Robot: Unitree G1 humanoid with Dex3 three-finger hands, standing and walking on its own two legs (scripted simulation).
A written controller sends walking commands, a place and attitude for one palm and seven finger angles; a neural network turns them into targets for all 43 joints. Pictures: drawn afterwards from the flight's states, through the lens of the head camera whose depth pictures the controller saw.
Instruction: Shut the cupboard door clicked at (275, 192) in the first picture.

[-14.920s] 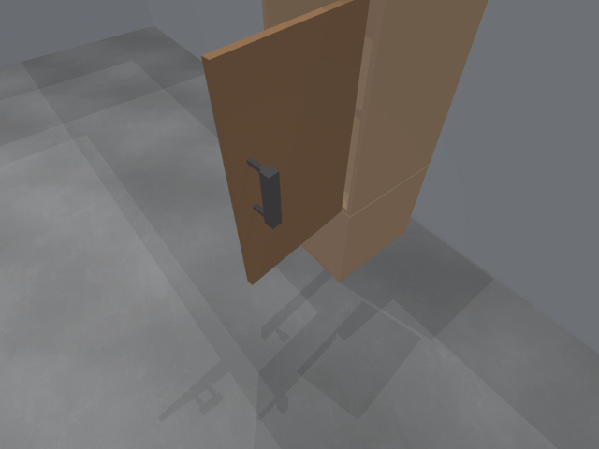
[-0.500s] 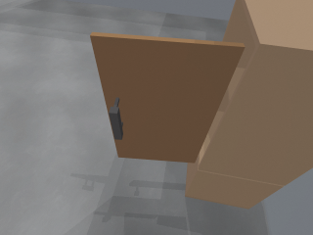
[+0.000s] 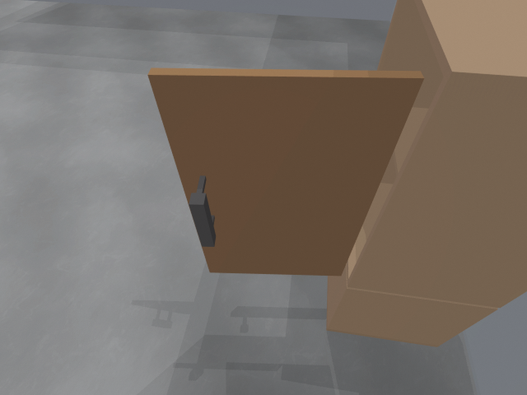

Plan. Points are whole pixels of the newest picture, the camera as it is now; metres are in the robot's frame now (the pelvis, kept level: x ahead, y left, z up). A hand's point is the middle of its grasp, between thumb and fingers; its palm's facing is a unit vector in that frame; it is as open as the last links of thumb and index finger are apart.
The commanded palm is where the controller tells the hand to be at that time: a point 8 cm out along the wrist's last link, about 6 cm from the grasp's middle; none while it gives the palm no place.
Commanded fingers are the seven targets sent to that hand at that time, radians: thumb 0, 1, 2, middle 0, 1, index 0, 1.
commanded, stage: come to a stop and stand still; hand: left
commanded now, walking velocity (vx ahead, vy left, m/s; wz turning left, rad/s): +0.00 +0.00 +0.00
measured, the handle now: (205, 212) +0.43 +0.14 -0.02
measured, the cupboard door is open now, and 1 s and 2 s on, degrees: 97 97 97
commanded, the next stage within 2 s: look again from close up in 1.32 s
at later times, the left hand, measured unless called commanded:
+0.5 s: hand out of the picture +0.02 +0.13 -0.17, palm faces +0.00 -0.98 -0.20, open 7.3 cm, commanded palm none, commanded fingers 0.00 0.90 0.90 -0.20 -0.30 -0.20 -0.30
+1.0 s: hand out of the picture +0.02 +0.10 -0.17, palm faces +0.03 -0.98 -0.21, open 7.3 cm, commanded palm none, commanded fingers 0.00 0.90 0.90 -0.20 -0.30 -0.20 -0.30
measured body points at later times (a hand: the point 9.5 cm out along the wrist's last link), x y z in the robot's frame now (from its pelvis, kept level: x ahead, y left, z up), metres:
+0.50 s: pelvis +0.02 -0.04 +0.00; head +0.05 -0.05 +0.45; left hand +0.02 +0.18 -0.15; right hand +0.02 -0.26 -0.16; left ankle -0.02 +0.05 -0.74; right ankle -0.02 -0.16 -0.74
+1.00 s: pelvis +0.02 -0.07 +0.00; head +0.05 -0.08 +0.45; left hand +0.02 +0.15 -0.15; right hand +0.03 -0.29 -0.16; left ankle -0.02 +0.05 -0.74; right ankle -0.02 -0.16 -0.74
